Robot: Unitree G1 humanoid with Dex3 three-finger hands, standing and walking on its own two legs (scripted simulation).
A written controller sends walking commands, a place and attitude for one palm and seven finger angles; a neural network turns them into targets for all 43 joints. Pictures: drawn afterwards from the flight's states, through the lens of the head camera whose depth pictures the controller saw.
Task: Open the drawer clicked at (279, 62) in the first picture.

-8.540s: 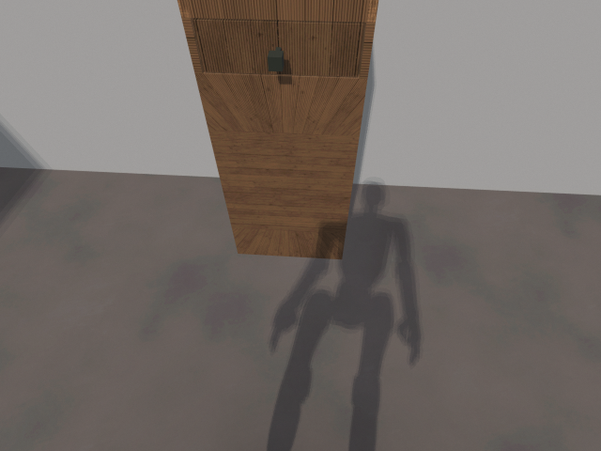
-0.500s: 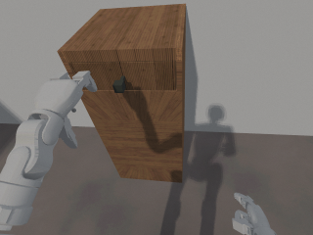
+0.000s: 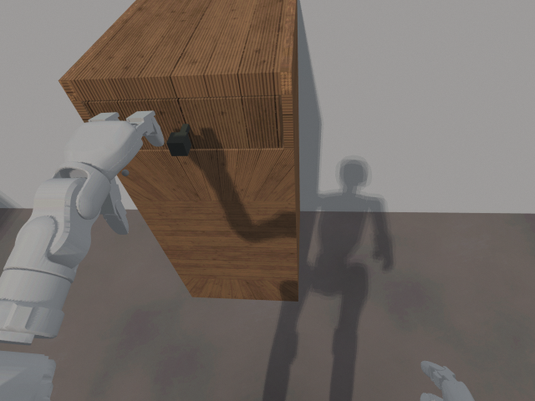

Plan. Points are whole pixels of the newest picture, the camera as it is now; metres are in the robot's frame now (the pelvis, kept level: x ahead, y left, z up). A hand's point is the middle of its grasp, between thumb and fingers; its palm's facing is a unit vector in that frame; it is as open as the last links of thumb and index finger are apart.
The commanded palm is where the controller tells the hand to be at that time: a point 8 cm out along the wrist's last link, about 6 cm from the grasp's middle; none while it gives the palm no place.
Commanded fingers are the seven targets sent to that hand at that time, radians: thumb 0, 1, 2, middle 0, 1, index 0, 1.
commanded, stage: move the hooked fingers above the handle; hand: left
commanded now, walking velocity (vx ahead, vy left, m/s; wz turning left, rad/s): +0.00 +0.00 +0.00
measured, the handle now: (181, 138) +0.56 +0.23 +0.08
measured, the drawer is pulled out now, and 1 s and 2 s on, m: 0.00 0.00 0.00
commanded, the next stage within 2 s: lower the fingers behind the handle in 1.60 s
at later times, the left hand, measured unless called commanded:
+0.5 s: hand (147, 146) +0.46 +0.24 +0.15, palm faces -0.02 -0.01 -1.00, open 13.9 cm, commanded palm +0.44 +0.24 +0.22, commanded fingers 0.00 -0.50 0.30 -0.30 -1.20 -0.30 -1.20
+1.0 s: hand (163, 129) +0.51 +0.23 +0.14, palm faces -0.03 -0.01 -1.00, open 13.8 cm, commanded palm +0.49 +0.25 +0.21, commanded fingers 0.00 -0.50 0.30 -0.30 -1.20 -0.30 -1.20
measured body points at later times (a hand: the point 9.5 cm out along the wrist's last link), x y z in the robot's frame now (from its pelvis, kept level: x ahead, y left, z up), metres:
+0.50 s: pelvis +0.03 +0.01 +0.00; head +0.07 -0.01 +0.45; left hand +0.45 +0.24 +0.20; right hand +0.16 -0.23 -0.13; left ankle +0.00 +0.11 -0.74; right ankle +0.02 -0.09 -0.74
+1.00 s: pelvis +0.04 +0.02 -0.01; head +0.09 -0.01 +0.44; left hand +0.51 +0.23 +0.19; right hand +0.11 -0.25 -0.14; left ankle +0.00 +0.11 -0.74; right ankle +0.02 -0.09 -0.74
